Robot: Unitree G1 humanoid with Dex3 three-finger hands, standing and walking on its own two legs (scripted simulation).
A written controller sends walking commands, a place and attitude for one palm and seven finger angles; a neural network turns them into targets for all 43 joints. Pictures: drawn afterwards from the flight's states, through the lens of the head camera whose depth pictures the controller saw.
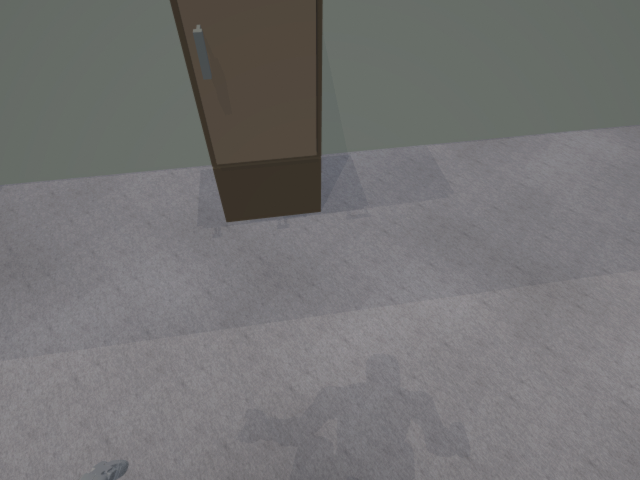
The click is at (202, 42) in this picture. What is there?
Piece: cupboard door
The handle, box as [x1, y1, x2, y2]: [193, 25, 211, 79]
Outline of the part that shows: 197,25 196,28 193,29 193,35 203,79 211,78 202,31 200,26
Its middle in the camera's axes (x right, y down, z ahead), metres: -0.35 -0.55 +1.13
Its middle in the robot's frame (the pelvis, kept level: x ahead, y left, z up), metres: +1.20 +0.40 -0.01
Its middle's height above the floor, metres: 0.76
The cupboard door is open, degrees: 0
